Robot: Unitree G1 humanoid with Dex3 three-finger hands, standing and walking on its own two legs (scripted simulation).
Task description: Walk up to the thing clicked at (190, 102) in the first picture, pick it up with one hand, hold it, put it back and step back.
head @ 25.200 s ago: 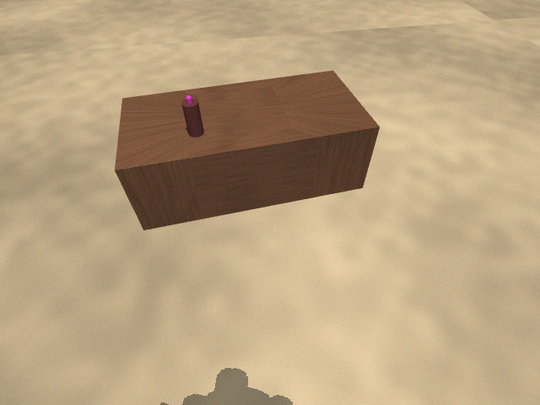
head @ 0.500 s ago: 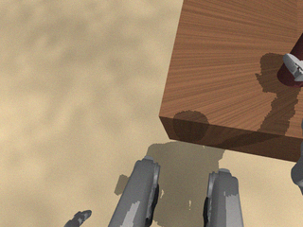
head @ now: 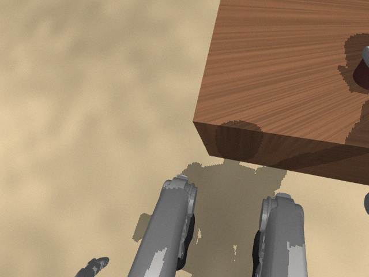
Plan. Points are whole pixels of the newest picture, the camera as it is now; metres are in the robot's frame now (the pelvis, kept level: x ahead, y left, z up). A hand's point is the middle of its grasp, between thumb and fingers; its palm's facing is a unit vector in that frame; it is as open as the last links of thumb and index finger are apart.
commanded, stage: lower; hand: right
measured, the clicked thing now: out of the picture +0.57 -0.26 +0.03
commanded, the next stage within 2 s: loosen in 0.22 s
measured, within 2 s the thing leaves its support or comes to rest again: rests again in 1.34 s
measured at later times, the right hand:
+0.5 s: hand out of the picture +0.56 -0.27 +0.01, palm faces +0.31 +0.95 -0.02, open 10.3 cm
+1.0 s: hand out of the picture +0.57 -0.27 +0.01, palm faces +0.30 +0.95 -0.01, open 12.9 cm
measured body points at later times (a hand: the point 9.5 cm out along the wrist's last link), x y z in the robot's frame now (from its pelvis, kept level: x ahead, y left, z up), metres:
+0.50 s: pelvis -0.01 +0.01 -0.03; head +0.22 -0.04 +0.35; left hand +0.03 +0.29 -0.14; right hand +0.54 -0.32 +0.01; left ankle +0.09 +0.15 -0.43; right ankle +0.07 -0.13 -0.43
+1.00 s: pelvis -0.01 +0.00 -0.03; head +0.22 -0.05 +0.35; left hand +0.04 +0.27 -0.14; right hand +0.54 -0.32 +0.01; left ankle +0.09 +0.15 -0.43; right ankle +0.07 -0.13 -0.43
